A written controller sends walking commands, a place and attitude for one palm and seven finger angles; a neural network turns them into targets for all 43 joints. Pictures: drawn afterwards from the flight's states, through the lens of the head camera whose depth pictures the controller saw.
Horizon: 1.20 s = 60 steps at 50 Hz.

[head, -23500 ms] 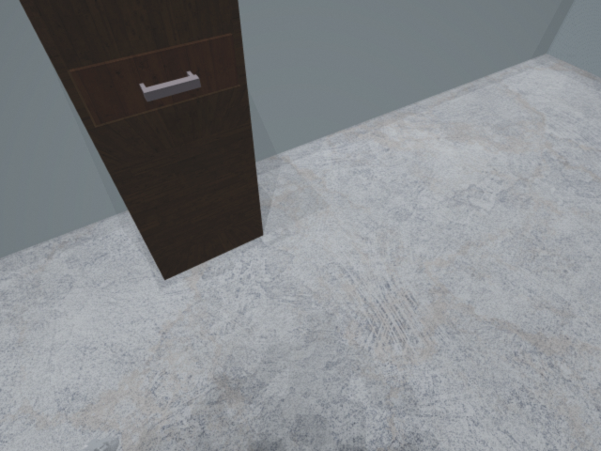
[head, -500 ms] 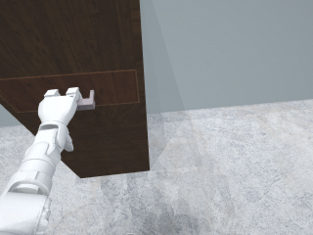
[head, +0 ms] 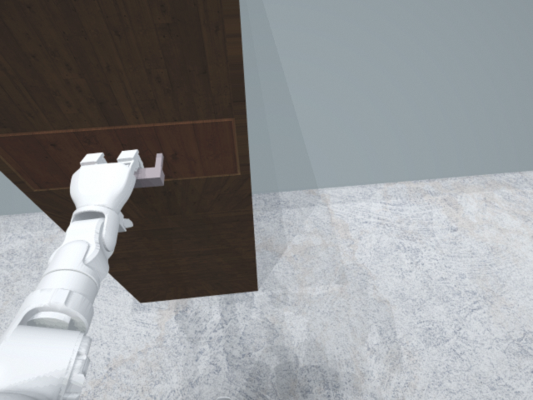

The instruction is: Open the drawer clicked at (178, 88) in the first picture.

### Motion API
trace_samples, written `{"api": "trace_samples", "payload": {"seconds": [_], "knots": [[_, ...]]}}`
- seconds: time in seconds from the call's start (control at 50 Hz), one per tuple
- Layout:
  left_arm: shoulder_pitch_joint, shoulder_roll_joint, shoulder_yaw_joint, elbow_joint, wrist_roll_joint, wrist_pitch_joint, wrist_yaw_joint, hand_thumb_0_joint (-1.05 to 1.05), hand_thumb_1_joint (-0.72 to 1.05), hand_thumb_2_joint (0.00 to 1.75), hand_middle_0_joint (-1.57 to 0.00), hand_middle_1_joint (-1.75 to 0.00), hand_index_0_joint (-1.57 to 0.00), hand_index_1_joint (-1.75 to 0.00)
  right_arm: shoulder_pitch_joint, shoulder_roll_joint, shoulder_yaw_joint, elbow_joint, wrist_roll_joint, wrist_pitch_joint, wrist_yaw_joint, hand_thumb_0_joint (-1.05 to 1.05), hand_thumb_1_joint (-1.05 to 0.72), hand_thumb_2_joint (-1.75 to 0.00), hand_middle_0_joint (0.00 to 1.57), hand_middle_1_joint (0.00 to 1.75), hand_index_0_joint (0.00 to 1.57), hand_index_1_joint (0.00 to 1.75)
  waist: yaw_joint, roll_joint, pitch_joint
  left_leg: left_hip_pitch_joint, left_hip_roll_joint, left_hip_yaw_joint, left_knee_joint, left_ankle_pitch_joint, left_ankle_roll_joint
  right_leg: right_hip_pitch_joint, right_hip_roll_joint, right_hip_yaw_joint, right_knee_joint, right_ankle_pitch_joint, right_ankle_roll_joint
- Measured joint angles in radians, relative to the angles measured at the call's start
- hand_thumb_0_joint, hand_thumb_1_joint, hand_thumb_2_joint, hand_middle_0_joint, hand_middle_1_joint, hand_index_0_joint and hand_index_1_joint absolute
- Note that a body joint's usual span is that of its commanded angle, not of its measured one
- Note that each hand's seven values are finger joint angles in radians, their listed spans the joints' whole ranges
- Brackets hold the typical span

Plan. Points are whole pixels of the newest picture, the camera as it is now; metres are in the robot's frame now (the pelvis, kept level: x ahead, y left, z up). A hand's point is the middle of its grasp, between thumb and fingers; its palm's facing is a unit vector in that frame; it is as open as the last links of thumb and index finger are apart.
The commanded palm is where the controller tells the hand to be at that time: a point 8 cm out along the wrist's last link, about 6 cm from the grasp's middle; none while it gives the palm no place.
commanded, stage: close the thumb around the handle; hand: left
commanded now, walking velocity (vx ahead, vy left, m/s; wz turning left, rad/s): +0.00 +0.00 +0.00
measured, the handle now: (123, 170) +0.48 +0.26 +0.04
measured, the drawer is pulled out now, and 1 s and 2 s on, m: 0.00 0.04 0.22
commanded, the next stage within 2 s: pull the drawer open in 0.34 s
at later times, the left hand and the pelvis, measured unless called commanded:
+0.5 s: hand (118, 203) +0.42 +0.26 +0.02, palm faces -0.04 -0.02 -1.00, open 5.8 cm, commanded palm +0.39 +0.25 +0.07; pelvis +0.01 +0.00 +0.00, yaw +0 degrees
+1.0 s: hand (114, 223) +0.38 +0.25 +0.02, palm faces -0.02 -0.03 -1.00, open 5.8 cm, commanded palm +0.36 +0.26 +0.07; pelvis +0.01 +0.00 +0.00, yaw +0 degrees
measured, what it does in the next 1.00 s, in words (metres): stands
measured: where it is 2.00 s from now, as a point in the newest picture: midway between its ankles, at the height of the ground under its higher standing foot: outside the picture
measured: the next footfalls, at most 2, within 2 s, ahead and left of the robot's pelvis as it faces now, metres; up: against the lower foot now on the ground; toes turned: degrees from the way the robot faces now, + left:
none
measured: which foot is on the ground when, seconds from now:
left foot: down 0.00-1.00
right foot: down 0.00-1.00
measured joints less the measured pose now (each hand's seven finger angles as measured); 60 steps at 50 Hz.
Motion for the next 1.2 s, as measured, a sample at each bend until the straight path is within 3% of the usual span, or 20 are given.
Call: {"api": "trace_samples", "payload": {"seconds": [0.26, 0.54, 0.82, 1.0, 1.2], "knots": [[0.002, 0.009, 0.006, -0.001, -0.002, -0.005, -0.009, 0.00, 0.68, 0.81, -0.37, -1.32, -0.40, -1.33, 0.003, -0.005, -0.004, 0.001, 0.001, 0.000, -0.003, 0.01, -0.91, -0.90, 0.21, 0.30, 0.20, 0.30, -0.001, 0.001, -0.002, 0.000, 0.003, -0.002, -0.004, 0.000, -0.005, -0.001, 0.003, -0.001, -0.002, -0.001, -0.005], [0.048, 0.010, 0.028, -0.041, -0.003, -0.013, -0.008, 0.00, 0.69, 0.79, -0.34, -1.34, -0.38, -1.34, -0.007, -0.004, -0.003, -0.002, 0.003, 0.007, -0.004, 0.01, -0.91, -0.90, 0.21, 0.30, 0.20, 0.30, -0.002, -0.002, -0.005, 0.015, 0.007, 0.005, -0.012, -0.005, -0.005, 0.011, 0.007, 0.007, -0.011, -0.002, -0.005], [0.301, -0.031, 0.025, -0.321, -0.042, 0.036, -0.005, 0.01, 0.71, 0.79, -0.29, -1.35, -0.37, -1.32, -0.040, -0.001, -0.006, -0.032, 0.006, 0.000, 0.007, 0.01, -0.91, -0.90, 0.21, 0.30, 0.20, 0.30, 0.013, 0.003, -0.004, 0.088, 0.006, 0.024, -0.049, -0.010, 0.001, 0.080, 0.006, 0.027, -0.050, 0.001, 0.004], [0.202, -0.046, -0.031, -0.230, -0.011, 0.037, -0.010, 0.00, 0.68, 0.81, -0.34, -1.35, -0.38, -1.33, -0.091, 0.003, 0.005, -0.019, 0.003, -0.009, -0.014, 0.01, -0.91, -0.90, 0.21, 0.30, 0.20, 0.30, 0.036, -0.003, 0.010, 0.084, -0.007, -0.001, -0.032, -0.002, 0.000, 0.083, -0.006, 0.000, -0.028, -0.006, 0.001], [0.155, -0.027, 0.007, -0.151, -0.009, -0.012, -0.029, 0.00, 0.68, 0.79, -0.35, -1.35, -0.39, -1.32, -0.071, 0.010, 0.011, -0.024, 0.003, -0.014, -0.020, 0.01, -0.91, -0.90, 0.21, 0.30, 0.20, 0.30, 0.027, -0.002, 0.011, 0.067, -0.002, 0.001, -0.026, 0.009, -0.005, 0.061, -0.001, 0.002, -0.014, 0.003, -0.005]]}}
